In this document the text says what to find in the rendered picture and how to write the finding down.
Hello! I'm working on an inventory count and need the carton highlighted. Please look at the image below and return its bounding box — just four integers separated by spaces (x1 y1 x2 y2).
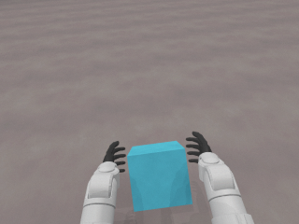
127 141 192 212

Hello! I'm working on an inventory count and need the robot left hand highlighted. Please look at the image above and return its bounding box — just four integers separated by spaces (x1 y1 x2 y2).
103 141 126 173

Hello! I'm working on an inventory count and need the robot left forearm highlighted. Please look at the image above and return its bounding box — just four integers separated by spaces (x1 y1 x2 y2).
79 161 120 224

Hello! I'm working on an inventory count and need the robot right hand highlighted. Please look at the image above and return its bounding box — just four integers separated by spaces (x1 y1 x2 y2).
186 132 212 163

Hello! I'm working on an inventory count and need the robot right forearm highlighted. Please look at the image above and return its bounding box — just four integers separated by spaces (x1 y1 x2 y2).
198 152 254 224

